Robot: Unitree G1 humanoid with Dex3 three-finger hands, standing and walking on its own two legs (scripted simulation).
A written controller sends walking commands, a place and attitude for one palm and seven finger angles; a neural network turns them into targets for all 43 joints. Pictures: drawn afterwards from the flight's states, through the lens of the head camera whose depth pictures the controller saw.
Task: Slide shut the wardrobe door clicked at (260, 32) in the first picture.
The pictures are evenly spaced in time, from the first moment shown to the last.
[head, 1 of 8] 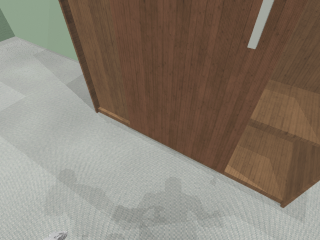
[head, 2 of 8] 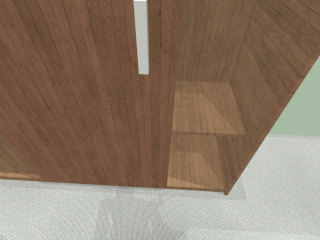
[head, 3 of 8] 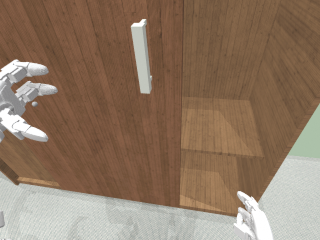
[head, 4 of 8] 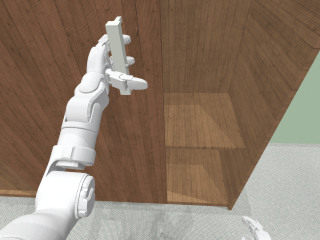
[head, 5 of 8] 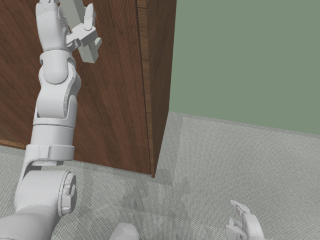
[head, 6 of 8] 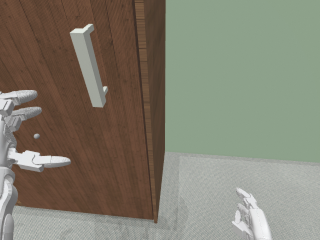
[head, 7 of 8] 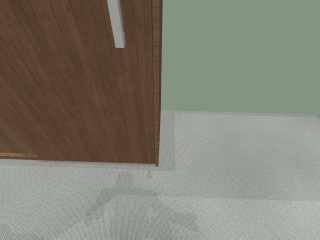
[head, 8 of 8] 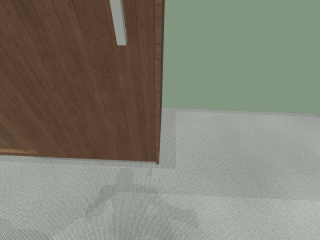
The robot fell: no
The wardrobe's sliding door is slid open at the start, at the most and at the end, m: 0.38 0.38 0.00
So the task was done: yes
